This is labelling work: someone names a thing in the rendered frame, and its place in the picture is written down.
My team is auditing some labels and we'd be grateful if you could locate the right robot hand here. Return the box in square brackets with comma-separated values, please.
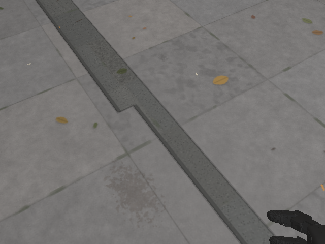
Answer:
[267, 210, 325, 244]

